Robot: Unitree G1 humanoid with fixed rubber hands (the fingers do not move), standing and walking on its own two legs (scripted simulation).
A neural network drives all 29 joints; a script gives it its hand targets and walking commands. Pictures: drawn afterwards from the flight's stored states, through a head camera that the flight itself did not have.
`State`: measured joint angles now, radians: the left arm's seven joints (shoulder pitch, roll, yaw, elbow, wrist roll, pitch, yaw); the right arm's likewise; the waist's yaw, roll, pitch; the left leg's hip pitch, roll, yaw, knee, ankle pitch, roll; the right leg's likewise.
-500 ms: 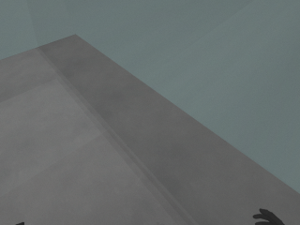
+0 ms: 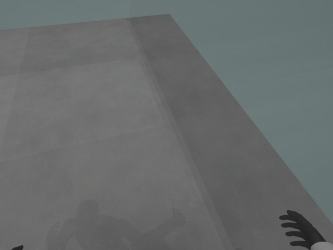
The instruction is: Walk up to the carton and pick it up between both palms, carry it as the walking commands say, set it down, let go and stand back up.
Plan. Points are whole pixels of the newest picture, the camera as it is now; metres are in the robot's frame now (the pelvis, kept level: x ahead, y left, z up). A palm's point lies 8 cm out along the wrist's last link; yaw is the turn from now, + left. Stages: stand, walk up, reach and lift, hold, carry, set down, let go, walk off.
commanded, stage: walk up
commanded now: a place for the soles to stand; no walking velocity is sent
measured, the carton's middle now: out of the picture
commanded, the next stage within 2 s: none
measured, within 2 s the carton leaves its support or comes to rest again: neither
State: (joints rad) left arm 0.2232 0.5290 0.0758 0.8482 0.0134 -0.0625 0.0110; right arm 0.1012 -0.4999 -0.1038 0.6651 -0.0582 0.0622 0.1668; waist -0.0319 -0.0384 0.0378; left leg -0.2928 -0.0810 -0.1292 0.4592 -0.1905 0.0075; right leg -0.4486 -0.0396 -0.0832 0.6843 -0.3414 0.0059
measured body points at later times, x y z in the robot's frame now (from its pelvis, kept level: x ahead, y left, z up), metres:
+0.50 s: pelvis +0.09 +0.12 -0.01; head +0.09 +0.12 +0.44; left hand -0.04 +0.50 -0.08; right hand +0.44 -0.06 -0.05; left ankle +0.07 +0.26 -0.74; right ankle +0.11 -0.06 -0.69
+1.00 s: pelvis +0.22 +0.25 +0.01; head +0.25 +0.23 +0.46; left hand -0.11 +0.49 -0.02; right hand +0.62 +0.30 -0.04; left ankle +0.15 +0.45 -0.70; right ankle +0.29 +0.12 -0.74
